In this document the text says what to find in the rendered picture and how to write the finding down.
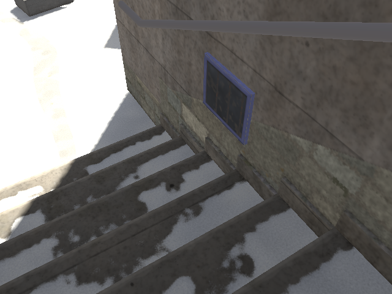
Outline stairs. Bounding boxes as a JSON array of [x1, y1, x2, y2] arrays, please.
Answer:
[[0, 124, 392, 294]]

